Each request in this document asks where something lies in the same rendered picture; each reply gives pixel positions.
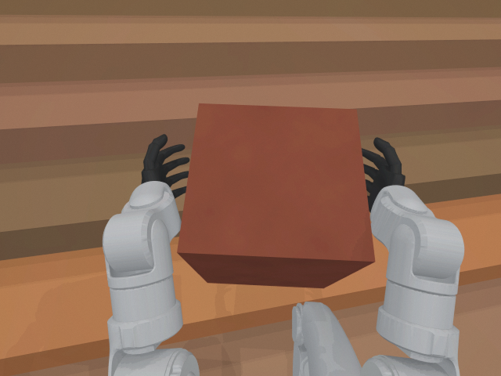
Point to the right robot thigh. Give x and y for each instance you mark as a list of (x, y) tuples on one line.
[(329, 351)]

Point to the robot left forearm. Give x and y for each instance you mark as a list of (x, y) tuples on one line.
[(136, 245)]

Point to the right robot upper arm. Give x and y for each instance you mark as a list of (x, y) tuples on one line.
[(382, 365)]

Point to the carton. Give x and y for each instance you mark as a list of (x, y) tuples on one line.
[(276, 196)]

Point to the robot right shin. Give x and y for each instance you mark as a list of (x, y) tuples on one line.
[(300, 361)]

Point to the right robot hand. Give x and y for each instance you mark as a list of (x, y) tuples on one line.
[(389, 173)]

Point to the robot right forearm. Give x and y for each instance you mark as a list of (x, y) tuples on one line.
[(423, 269)]

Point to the left robot hand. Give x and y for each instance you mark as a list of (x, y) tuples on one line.
[(155, 170)]

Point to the left robot upper arm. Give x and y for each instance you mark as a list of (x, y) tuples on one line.
[(160, 362)]

